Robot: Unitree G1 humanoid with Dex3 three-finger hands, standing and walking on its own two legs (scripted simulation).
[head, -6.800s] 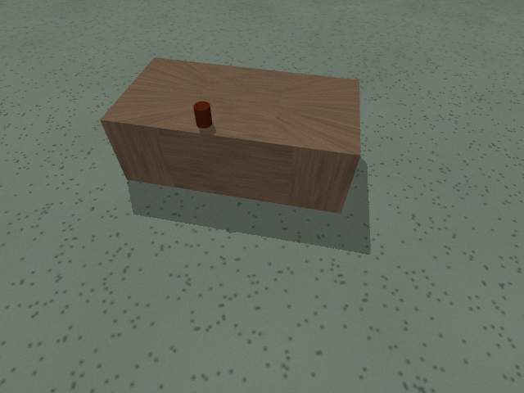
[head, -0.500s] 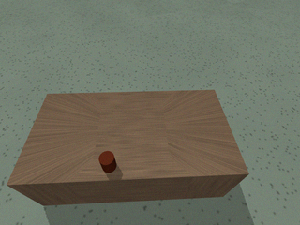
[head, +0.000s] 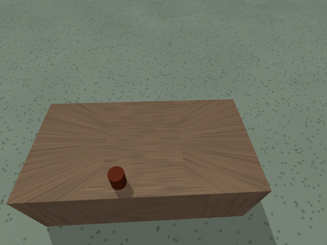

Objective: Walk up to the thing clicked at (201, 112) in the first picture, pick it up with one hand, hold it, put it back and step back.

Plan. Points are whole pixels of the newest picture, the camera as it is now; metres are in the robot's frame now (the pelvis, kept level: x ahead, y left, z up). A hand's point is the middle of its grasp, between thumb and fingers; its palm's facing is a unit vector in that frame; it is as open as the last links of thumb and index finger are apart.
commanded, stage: stand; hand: left
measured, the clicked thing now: (117, 178) +0.44 +0.20 -0.35
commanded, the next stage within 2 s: go down in 0.06 s
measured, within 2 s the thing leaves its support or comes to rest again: neither
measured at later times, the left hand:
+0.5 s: hand out of the picture +0.15 +0.26 -0.15, palm faces +0.04 -0.94 -0.35, open 13.1 cm
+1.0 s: hand out of the picture +0.16 +0.28 -0.15, palm faces +0.06 -0.94 -0.33, open 17.1 cm
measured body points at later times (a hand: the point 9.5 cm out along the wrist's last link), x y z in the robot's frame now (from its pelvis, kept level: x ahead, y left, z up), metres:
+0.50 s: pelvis -0.01 +0.00 -0.01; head +0.03 +0.01 +0.43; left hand +0.15 +0.31 -0.12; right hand +0.09 -0.26 -0.13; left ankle +0.02 +0.14 -0.75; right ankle -0.03 -0.15 -0.75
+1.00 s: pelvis +0.01 +0.01 -0.04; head +0.05 +0.02 +0.41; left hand +0.15 +0.32 -0.12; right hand +0.18 -0.25 -0.13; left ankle +0.02 +0.14 -0.75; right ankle -0.03 -0.15 -0.75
